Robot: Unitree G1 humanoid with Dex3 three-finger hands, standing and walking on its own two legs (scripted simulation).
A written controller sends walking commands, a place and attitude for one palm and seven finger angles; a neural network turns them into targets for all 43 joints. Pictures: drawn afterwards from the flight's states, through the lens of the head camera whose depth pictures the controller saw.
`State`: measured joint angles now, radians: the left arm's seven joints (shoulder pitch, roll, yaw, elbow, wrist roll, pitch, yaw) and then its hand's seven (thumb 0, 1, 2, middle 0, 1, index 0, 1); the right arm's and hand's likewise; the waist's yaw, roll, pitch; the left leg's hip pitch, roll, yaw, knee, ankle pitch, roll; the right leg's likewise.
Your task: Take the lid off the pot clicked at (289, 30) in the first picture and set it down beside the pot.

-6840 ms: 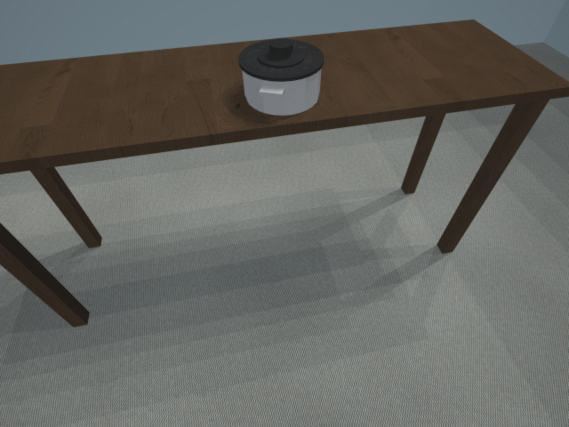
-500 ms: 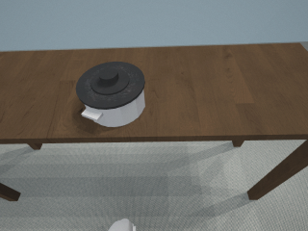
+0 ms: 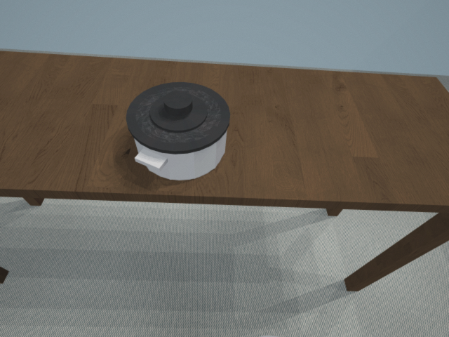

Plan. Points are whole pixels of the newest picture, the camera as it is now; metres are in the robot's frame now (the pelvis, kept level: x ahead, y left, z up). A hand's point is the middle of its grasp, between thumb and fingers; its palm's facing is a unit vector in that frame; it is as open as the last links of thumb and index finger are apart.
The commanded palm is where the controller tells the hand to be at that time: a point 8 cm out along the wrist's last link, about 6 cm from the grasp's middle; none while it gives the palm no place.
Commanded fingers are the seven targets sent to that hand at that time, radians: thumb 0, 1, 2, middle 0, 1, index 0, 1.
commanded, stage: come to a stop and stand still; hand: left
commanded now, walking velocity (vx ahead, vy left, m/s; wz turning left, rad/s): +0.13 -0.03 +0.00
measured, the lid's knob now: (178, 103) +0.49 +0.13 +0.13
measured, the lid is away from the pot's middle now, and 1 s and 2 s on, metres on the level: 0.00 0.00 0.00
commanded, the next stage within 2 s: look again from close up in 0.68 s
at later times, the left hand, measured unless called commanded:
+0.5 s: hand out of the picture -0.01 +0.15 -0.18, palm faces +0.08 -0.97 -0.22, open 7.4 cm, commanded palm none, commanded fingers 0.00 0.90 0.90 -0.20 -0.30 -0.20 -0.30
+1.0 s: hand out of the picture +0.01 +0.16 -0.18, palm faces +0.02 -0.97 -0.24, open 7.4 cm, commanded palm none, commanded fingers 0.00 0.90 0.90 -0.20 -0.30 -0.20 -0.30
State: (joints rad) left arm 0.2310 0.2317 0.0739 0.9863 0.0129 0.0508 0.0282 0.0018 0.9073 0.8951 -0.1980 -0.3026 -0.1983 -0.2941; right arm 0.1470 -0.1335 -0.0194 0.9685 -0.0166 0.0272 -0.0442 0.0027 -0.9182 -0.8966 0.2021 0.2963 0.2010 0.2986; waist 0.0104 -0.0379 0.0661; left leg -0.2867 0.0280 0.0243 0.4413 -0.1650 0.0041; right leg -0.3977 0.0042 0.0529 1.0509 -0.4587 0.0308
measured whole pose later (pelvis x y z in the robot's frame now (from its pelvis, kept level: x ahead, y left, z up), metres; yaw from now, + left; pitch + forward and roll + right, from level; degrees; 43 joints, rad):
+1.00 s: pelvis -0.01 -0.02 -0.01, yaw +0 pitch -1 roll +0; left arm 0.28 0.16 -0.01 1.02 0.02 -0.01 0.05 0.00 0.90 0.89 -0.20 -0.30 -0.20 -0.29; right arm 0.23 -0.19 -0.01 0.99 -0.01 0.01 -0.01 0.01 -0.91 -0.90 0.20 0.30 0.20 0.30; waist -0.01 0.03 0.03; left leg -0.29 0.02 0.03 0.60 -0.29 0.00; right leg -0.16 -0.02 0.00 0.57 -0.39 0.01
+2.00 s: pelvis -0.02 -0.04 +0.00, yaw +2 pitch -2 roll +0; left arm 0.61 0.21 0.06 -0.03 -0.02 -0.01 0.07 0.01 0.90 0.89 -0.71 -0.86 -0.71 -0.85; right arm 0.11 -0.22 -0.01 0.55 0.01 -0.17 -0.06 0.01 -0.91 -0.90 0.20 0.30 0.20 0.30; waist 0.06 0.02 -0.01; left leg -0.24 0.02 -0.01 0.47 -0.20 -0.01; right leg -0.10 -0.01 -0.05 0.44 -0.31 0.00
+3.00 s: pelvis -0.02 -0.03 +0.00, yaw +1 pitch -4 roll +0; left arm 0.61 0.31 0.26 -0.49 -0.03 -0.10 0.07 0.01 0.89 0.89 -1.30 -1.50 -1.30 -1.49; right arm 0.16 -0.19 0.03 0.60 0.00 -0.16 -0.07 0.02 -0.90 -0.90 0.20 0.30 0.20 0.30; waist 0.08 0.05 0.03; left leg -0.15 0.02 0.01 0.43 -0.20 -0.01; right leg -0.01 -0.01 -0.02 0.38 -0.29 0.01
